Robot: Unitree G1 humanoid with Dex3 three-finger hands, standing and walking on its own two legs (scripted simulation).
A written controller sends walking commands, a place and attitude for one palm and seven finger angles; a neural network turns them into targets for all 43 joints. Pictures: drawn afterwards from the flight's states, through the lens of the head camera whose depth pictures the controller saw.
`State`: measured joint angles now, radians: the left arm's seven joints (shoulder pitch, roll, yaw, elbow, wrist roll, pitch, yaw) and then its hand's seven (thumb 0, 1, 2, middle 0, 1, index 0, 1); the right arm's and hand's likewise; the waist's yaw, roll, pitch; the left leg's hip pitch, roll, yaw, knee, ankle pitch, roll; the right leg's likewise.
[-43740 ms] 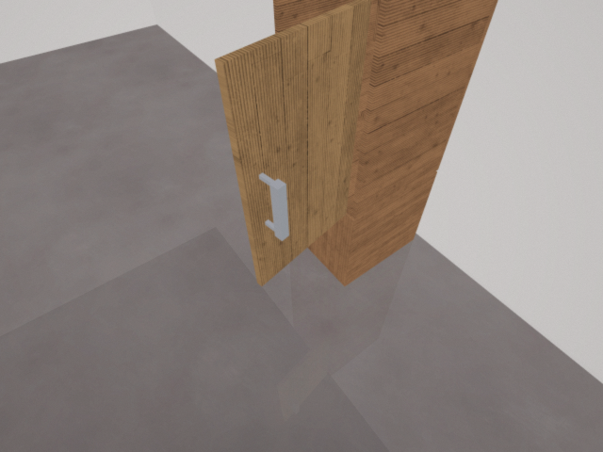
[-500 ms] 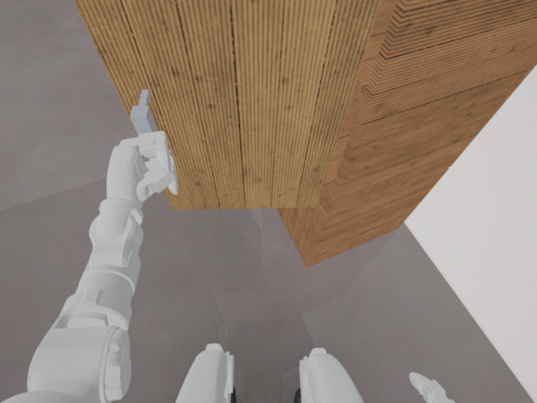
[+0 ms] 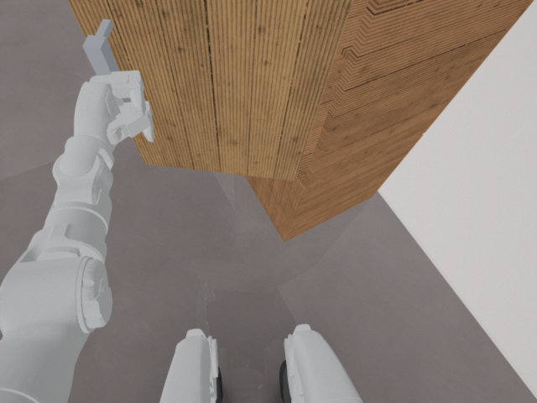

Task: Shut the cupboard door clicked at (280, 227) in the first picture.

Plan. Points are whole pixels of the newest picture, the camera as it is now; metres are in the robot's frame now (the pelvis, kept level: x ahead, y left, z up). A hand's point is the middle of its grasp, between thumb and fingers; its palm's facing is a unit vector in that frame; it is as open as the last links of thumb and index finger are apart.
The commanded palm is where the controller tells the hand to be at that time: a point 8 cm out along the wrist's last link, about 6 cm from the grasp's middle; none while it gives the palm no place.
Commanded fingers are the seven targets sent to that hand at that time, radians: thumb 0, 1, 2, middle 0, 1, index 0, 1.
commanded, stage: push the door shut along its arc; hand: left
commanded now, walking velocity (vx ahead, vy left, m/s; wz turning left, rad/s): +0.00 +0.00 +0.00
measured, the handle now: (118, 77) +0.59 +0.19 +0.07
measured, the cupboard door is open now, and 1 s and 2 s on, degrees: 56 43 40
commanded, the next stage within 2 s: pull the fist back off the door in 0.96 s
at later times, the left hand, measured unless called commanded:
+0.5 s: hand (179, 82) +0.57 +0.10 +0.07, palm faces -0.27 -0.96 -0.02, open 3.2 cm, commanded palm +0.58 +0.13 +0.07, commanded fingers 0.00 0.90 0.90 -1.30 -1.50 -1.30 -1.50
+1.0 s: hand (191, 66) +0.60 +0.08 +0.08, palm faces -0.36 -0.93 -0.03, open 3.4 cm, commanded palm +0.62 +0.08 +0.07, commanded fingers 0.00 0.90 0.90 -1.30 -1.50 -1.30 -1.50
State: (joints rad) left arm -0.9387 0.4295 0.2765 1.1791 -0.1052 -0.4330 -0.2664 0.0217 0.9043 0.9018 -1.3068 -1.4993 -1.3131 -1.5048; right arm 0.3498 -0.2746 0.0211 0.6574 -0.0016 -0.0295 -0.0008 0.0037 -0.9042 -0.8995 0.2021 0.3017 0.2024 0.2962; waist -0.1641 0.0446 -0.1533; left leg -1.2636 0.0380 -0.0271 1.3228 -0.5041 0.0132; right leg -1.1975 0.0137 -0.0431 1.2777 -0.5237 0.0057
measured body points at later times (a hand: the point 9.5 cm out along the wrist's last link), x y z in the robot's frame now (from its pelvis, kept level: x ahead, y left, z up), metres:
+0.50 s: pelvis +0.00 +0.00 -0.02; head +0.18 +0.02 +0.40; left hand +0.58 +0.15 +0.08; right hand -0.01 -0.26 -0.12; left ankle +0.05 +0.11 -0.61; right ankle +0.04 -0.13 -0.61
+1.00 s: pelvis +0.00 +0.00 -0.03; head +0.20 +0.02 +0.38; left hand +0.61 +0.13 +0.08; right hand -0.03 -0.27 -0.12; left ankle +0.05 +0.11 -0.61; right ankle +0.04 -0.13 -0.61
